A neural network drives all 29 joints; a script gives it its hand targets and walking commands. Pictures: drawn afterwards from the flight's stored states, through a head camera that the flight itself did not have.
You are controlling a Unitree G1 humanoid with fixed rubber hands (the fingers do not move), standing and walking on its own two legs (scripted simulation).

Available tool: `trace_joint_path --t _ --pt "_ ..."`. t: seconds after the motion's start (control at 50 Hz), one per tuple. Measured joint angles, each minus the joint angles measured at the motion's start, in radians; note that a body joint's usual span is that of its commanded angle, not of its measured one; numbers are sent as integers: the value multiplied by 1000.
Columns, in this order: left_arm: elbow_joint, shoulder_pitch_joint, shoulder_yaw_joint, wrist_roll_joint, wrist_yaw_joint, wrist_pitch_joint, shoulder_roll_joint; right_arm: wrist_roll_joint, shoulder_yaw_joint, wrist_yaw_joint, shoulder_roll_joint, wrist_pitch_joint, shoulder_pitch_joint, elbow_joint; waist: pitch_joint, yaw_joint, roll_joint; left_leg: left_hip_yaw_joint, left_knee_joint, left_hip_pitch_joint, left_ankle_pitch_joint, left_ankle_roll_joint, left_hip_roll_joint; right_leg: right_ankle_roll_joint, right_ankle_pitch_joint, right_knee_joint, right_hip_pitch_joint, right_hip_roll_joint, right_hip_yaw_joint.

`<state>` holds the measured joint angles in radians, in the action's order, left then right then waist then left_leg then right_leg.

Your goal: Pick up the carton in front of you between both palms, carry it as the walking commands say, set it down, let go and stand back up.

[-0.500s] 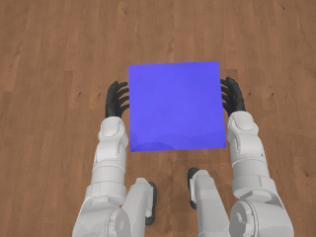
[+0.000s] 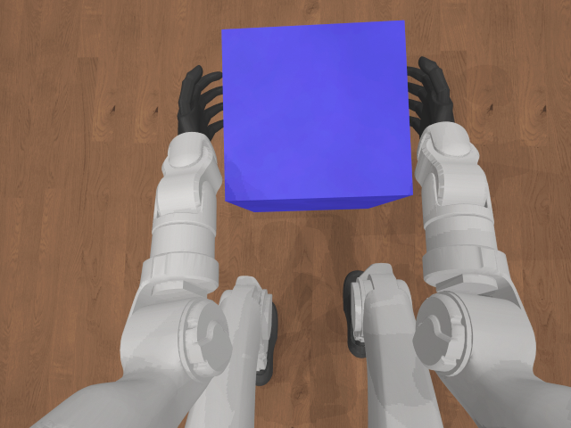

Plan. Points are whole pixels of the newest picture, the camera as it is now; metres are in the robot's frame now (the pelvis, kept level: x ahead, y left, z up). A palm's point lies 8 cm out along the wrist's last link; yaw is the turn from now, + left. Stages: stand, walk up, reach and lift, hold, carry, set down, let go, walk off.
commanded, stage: set down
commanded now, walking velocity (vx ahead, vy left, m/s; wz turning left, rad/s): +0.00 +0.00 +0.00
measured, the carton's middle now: (311, 139) +0.49 -0.03 -0.17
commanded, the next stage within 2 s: none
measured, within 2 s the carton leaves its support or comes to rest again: rests again in 1.08 s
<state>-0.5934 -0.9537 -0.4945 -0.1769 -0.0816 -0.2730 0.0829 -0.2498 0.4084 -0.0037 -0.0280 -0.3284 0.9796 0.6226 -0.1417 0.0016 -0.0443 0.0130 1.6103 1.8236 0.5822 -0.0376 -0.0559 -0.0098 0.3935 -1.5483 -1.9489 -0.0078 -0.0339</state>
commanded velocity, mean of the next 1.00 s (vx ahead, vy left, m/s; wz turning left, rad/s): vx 0.00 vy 0.00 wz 0.00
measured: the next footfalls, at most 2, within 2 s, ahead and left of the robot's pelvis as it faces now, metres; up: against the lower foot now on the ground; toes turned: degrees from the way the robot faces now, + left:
none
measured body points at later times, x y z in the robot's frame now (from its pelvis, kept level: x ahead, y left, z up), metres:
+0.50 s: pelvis -0.02 +0.01 -0.11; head +0.33 -0.04 +0.17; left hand +0.54 +0.11 -0.25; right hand +0.52 -0.19 -0.26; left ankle +0.06 +0.13 -0.51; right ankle +0.11 -0.12 -0.51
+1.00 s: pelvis -0.02 +0.01 -0.16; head +0.36 -0.02 +0.08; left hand +0.55 +0.11 -0.33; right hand +0.54 -0.20 -0.34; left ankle +0.06 +0.13 -0.51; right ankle +0.11 -0.12 -0.51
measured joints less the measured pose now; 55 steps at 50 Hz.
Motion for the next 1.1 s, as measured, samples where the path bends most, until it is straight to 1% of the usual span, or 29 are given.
trace_joint_path --t 0.18,0.3,0.46,0.64,0.76,0.8,0.84,0.92,1.1 --pt "-62 -113 1 22 -3 -6 -61 18 -15 -33 -33 -13 112 47 53 -2 -3 11 144 134 34 -18 -9 -11 21 -139 -142 2 8" --pt "-97 -195 -2 21 -10 -6 -88 30 -20 -37 -70 -13 194 87 112 -11 -5 9 228 209 46 -17 -15 -7 24 -216 -218 2 4" --pt "-130 -305 21 44 -38 -4 -125 58 -41 -35 -136 -5 313 143 218 -28 -8 -5 339 295 62 -10 -25 6 29 -318 -305 -1 -10" --pt "-174 -412 103 129 -83 9 -180 119 -85 -32 -223 18 428 208 368 -44 -13 -18 470 349 94 -4 -41 19 55 -445 -362 -9 -24" --pt "-191 -455 181 208 -112 16 -217 198 -147 -36 -285 28 482 244 455 -53 -13 -19 541 360 118 -3 -52 22 77 -516 -374 -15 -27" --pt "-196 -459 200 223 -119 17 -223 221 -156 -37 -295 30 484 249 466 -57 -6 -16 557 360 126 -5 -56 21 85 -533 -374 -18 -24" --pt "-210 -461 206 227 -120 20 -226 230 -154 -40 -294 34 484 262 464 -58 0 -13 570 363 131 -7 -58 20 89 -544 -377 -19 -22" --pt "-243 -466 205 219 -115 26 -229 224 -141 -39 -289 46 485 296 455 -58 1 -9 584 372 133 -9 -62 20 91 -556 -383 -20 -20" --pt "-312 -507 198 203 -95 39 -239 211 -136 -17 -309 68 518 366 495 -62 -7 -6 597 375 110 -12 -78 19 78 -568 -376 -32 -19"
